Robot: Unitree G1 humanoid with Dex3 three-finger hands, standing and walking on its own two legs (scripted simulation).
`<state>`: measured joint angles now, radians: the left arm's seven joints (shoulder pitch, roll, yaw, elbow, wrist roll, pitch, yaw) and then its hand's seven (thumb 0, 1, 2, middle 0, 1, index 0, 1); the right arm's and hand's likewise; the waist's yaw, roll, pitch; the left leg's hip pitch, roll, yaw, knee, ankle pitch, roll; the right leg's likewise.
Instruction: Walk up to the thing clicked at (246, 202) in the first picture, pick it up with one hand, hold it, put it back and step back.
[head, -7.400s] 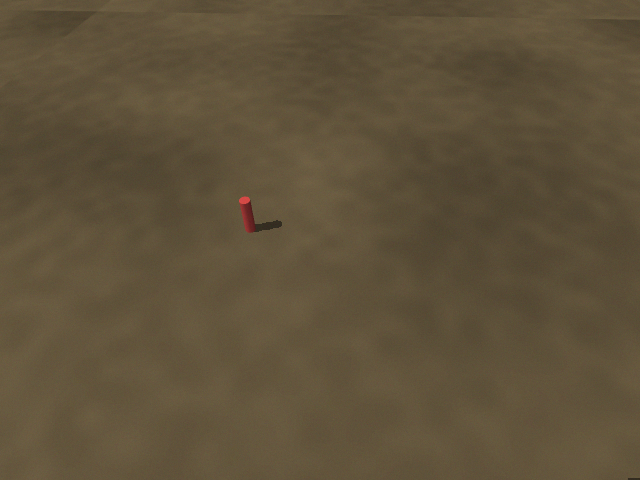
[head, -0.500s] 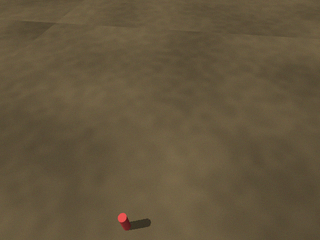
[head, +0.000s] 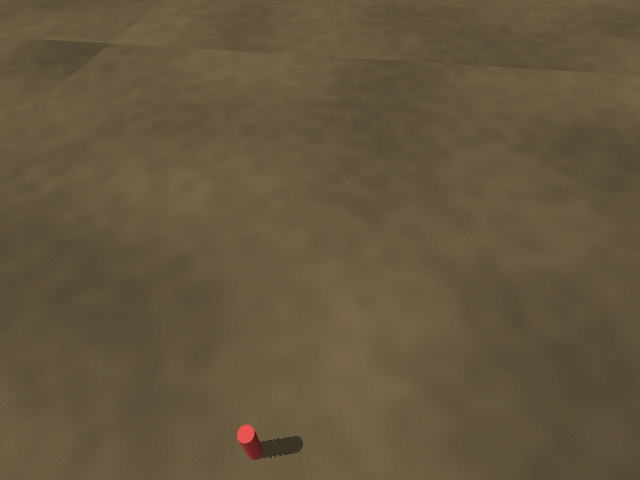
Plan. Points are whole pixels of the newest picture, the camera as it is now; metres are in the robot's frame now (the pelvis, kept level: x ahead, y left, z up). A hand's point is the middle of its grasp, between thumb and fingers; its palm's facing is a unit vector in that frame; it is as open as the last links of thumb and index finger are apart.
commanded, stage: go down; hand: left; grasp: from the side
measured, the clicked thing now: (250, 443) +0.36 +0.22 -0.70
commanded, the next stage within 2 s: none
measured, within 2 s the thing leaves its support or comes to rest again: neither
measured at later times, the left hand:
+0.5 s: hand out of the picture +0.14 +0.27 -0.18, palm faces +0.05 -0.94 -0.33, open 16.2 cm
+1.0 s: hand out of the picture +0.13 +0.28 -0.20, palm faces +0.08 -0.94 -0.32, open 17.2 cm
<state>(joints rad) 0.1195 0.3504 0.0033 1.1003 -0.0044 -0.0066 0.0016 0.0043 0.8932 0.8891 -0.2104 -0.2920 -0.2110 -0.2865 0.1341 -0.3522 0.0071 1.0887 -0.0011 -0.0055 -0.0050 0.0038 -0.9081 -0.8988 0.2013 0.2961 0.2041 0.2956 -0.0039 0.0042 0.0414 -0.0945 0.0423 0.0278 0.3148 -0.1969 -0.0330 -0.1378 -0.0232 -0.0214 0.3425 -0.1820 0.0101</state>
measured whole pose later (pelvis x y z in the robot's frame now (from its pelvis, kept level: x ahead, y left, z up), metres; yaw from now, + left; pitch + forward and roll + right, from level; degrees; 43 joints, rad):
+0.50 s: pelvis -0.01 +0.01 -0.05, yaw +1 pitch +11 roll -1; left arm 0.13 0.33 0.19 0.71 0.06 0.15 -0.06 0.00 -0.28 0.10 -0.09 -0.10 -0.09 -0.09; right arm 0.26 -0.25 -0.03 0.66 0.02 -0.11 -0.04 0.01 -0.87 -0.89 0.20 0.30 0.20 0.30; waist -0.03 0.00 -0.07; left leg -0.61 0.04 0.00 0.85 -0.43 -0.01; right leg -0.62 -0.04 -0.03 0.81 -0.39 0.03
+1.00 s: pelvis -0.01 +0.02 -0.09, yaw +2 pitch +17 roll -3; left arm 0.34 0.34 0.21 0.28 0.01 0.31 -0.07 -0.01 -0.53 0.06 -0.10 -0.09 -0.09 -0.09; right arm 0.23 -0.22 0.01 0.53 0.01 -0.17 -0.10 0.01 -0.86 -0.88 0.20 0.30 0.21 0.30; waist -0.04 0.01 -0.14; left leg -0.88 0.04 -0.05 1.14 -0.55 -0.01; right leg -0.86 -0.04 -0.06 1.07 -0.50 0.03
